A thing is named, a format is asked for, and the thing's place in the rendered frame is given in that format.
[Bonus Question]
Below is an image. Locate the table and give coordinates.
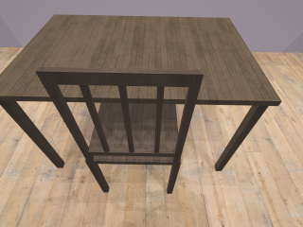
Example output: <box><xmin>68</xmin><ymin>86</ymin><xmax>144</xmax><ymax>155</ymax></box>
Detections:
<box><xmin>0</xmin><ymin>14</ymin><xmax>282</xmax><ymax>171</ymax></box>

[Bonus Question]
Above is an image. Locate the chair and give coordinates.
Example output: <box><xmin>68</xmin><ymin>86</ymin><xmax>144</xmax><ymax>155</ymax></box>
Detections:
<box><xmin>35</xmin><ymin>67</ymin><xmax>204</xmax><ymax>194</ymax></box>

